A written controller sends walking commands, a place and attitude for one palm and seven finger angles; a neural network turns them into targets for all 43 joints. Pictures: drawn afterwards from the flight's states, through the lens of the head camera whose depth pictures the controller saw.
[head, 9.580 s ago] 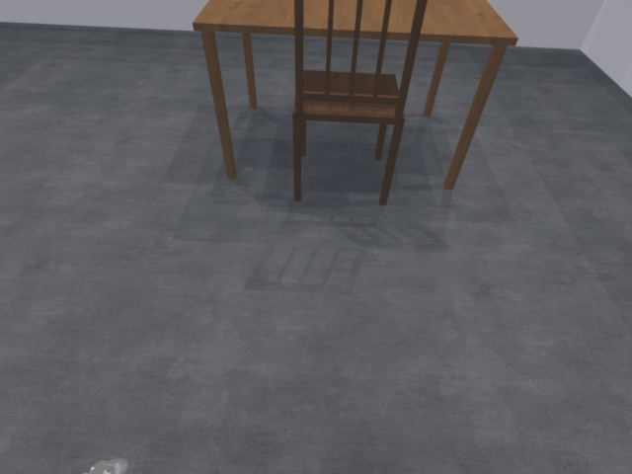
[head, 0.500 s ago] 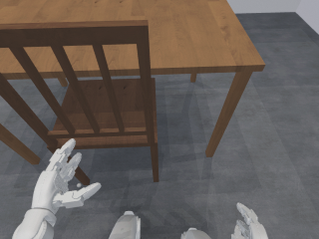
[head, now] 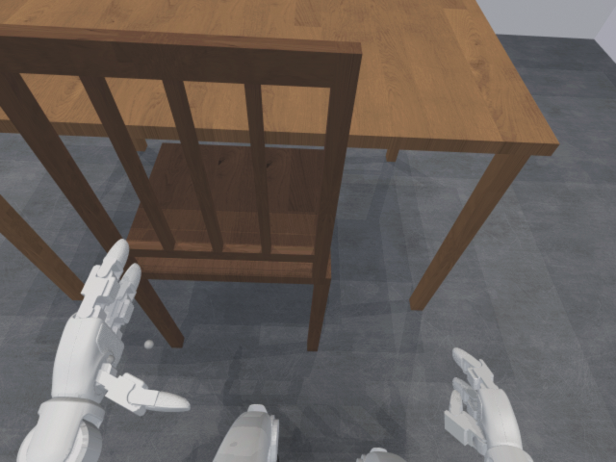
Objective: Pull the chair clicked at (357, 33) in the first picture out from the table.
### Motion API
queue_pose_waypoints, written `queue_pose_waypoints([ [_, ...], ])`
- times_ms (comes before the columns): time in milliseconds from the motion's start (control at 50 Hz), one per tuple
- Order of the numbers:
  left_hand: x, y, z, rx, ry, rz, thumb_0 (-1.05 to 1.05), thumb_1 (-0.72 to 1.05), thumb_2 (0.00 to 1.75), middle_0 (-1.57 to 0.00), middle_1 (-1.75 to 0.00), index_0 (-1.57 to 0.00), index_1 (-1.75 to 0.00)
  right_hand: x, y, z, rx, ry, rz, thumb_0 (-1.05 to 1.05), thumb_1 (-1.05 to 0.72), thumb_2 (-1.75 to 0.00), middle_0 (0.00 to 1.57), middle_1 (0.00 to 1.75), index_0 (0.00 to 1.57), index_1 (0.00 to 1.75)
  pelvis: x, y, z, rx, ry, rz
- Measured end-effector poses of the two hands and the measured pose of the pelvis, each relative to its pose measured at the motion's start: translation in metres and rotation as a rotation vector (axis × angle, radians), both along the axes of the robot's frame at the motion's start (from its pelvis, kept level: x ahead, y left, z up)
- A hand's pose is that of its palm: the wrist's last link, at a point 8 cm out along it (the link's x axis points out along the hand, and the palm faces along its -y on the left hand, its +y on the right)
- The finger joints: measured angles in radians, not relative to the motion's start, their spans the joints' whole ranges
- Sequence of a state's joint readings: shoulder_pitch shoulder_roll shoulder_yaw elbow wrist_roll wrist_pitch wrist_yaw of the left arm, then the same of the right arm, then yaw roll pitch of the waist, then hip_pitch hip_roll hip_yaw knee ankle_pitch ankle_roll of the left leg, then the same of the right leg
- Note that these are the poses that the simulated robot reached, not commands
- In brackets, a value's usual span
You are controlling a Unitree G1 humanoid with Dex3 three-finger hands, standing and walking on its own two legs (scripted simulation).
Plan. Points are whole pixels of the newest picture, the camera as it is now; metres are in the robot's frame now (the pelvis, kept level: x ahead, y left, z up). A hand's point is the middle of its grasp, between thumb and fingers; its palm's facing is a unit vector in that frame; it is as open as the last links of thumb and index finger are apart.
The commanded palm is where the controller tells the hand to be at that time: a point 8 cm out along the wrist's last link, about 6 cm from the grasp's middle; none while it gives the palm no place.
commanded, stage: raise the hand toward the chair's back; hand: left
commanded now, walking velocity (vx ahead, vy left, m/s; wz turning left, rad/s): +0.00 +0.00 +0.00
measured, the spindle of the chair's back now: (200, 183) +0.49 +0.21 +0.05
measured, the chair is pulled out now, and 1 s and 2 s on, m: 0.00 0.00 0.00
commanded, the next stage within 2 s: aim the fingers beside a spindle in 0.78 s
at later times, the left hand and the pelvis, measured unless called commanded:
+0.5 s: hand (150, 348) +0.23 +0.20 +0.05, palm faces +0.03 -1.00 -0.05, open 17.0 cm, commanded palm +0.21 +0.26 +0.06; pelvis -0.01 +0.00 +0.01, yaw +0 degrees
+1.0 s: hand (167, 334) +0.25 +0.19 +0.05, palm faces +0.06 -1.00 -0.06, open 17.0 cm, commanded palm +0.23 +0.24 +0.05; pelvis +0.00 -0.02 +0.00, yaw +0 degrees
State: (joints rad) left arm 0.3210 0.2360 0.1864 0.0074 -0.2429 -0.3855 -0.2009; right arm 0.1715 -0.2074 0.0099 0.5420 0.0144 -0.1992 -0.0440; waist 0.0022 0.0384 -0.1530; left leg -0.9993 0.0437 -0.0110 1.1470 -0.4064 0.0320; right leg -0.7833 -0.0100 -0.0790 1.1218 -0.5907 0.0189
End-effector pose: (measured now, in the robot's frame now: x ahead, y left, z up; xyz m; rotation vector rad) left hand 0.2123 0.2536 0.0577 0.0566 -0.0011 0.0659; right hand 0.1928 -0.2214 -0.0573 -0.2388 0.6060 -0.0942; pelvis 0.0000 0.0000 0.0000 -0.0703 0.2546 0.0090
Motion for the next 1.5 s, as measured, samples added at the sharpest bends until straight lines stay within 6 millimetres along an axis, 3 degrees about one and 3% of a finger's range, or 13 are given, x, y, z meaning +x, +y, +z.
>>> queue_pose_waypoints([
  [80, -0.004, 0.0, -0.012, -0.021, 0.073, -0.031, -0.01, -0.47, 0.31, -0.06, -0.08, -0.06, -0.09, -0.003, 0.008, 0.002, 0.003, 0.008, 0.019, 0.01, -0.9, -0.9, 0.2, 0.3, 0.2, 0.3, -0.002, 0.002, 0.002, -0.004, -0.008, 0.002],
  [160, -0.008, 0.002, -0.007, -0.014, 0.054, -0.027, -0.01, -0.49, 0.3, -0.06, -0.08, -0.06, -0.09, -0.013, 0.007, 0.003, -0.014, 0.027, 0.016, 0.01, -0.9, -0.9, 0.21, 0.3, 0.21, 0.3, -0.004, 0.003, 0.003, -0.007, -0.017, 0.003],
  [280, -0.003, 0.012, 0.006, 0.018, -0.021, 0.002, -0.01, -0.5, 0.3, -0.06, -0.08, -0.06, -0.08, -0.032, -0.004, -0.002, -0.035, 0.073, -0.003, 0.01, -0.9, -0.9, 0.21, 0.3, 0.21, 0.3, -0.008, 0.002, 0.002, -0.01, -0.024, 0.008],
  [480, -0.002, -0.001, -0.001, -0.008, 0.066, -0.037, -0.01, -0.5, 0.3, -0.06, -0.08, -0.06, -0.08, -0.055, -0.026, 0.001, -0.045, 0.097, -0.073, 0.02, -0.9, -0.9, 0.2, 0.3, 0.2, 0.3, -0.008, -0.003, 0.009, -0.001, -0.032, -0.001],
  [900, 0.007, -0.016, 0.005, 0.006, 0.022, -0.004, -0.01, -0.5, 0.3, -0.06, -0.08, -0.06, -0.08, -0.029, -0.035, -0.006, -0.007, 0.064, -0.046, 0.02, -0.9, -0.9, 0.2, 0.3, 0.2, 0.3, 0.002, -0.021, 0.006, 0.016, -0.016, 0.0],
  [1000, 0.014, -0.015, -0.002, 0.006, 0.03, -0.004, -0.01, -0.5, 0.3, -0.06, -0.08, -0.06, -0.08, -0.024, -0.04, -0.01, -0.014, 0.076, -0.041, 0.02, -0.9, -0.9, 0.2, 0.3, 0.2, 0.3, 0.004, -0.024, 0.004, 0.017, -0.005, 0.0],
  [1100, 0.024, -0.018, -0.011, -0.003, 0.051, -0.027, -0.01, -0.5, 0.3, -0.06, -0.08, -0.06, -0.08, -0.025, -0.045, -0.015, -0.027, 0.094, -0.052, 0.02, -0.9, -0.9, 0.2, 0.3, 0.2, 0.3, 0.006, -0.025, 0.001, 0.018, 0.006, -0.003],
  [1240, 0.036, -0.022, -0.008, 0.0, 0.017, -0.033, -0.01, -0.5, 0.3, -0.06, -0.08, -0.06, -0.08, -0.03, -0.049, -0.02, -0.027, 0.122, -0.072, 0.02, -0.9, -0.9, 0.2, 0.3, 0.2, 0.3, 0.009, -0.024, 0.0, 0.022, 0.02, -0.012],
  [1500, 0.039, -0.022, -0.022, -0.004, 0.012, -0.032, -0.01, -0.5, 0.3, -0.06, -0.08, -0.06, -0.08, -0.038, -0.045, -0.03, -0.032, 0.152, -0.068, 0.02, -0.9, -0.9, 0.2, 0.3, 0.2, 0.3, 0.004, -0.02, -0.008, 0.017, 0.038, -0.014],
])
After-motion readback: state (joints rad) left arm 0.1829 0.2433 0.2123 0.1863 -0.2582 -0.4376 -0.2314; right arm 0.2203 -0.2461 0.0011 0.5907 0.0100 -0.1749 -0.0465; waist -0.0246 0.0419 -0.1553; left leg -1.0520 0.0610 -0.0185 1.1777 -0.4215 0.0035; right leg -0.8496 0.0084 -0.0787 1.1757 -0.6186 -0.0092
